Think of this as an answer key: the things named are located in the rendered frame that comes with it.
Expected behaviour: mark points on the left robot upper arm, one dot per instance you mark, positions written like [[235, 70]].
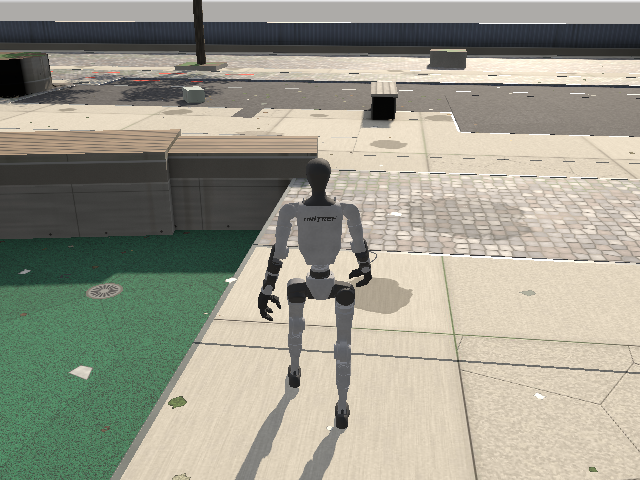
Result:
[[286, 213]]

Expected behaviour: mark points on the right robot forearm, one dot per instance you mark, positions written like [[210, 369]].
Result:
[[363, 259]]

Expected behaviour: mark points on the right robot upper arm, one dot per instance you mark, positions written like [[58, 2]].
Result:
[[351, 212]]

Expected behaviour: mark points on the left robot hand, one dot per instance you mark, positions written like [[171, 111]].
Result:
[[262, 305]]

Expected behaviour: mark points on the left robot foot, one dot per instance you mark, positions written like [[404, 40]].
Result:
[[294, 380]]

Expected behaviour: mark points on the left robot forearm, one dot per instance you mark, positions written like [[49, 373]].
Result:
[[271, 274]]

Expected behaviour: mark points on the left robot thigh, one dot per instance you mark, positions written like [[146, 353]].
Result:
[[296, 296]]

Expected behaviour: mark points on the right robot hand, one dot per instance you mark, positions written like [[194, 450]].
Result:
[[357, 273]]

